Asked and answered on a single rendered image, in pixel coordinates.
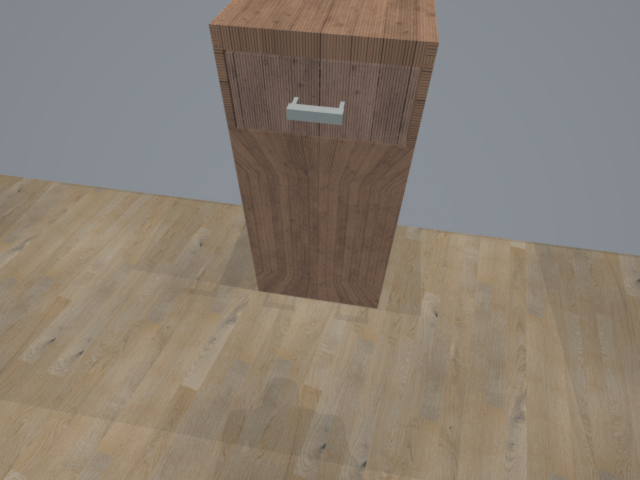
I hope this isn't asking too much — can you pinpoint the cabinet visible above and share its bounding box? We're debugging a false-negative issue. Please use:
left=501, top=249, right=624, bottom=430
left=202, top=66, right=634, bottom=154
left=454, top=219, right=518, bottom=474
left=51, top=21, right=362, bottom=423
left=209, top=0, right=439, bottom=309

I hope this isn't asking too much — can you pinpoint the handle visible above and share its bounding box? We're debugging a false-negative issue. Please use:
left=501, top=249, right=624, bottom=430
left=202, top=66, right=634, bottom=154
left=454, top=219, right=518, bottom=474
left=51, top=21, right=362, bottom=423
left=286, top=97, right=345, bottom=125

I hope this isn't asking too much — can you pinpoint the drawer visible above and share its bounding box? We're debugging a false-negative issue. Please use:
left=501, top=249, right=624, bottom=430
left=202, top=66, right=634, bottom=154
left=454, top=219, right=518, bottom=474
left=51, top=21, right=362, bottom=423
left=225, top=50, right=420, bottom=145

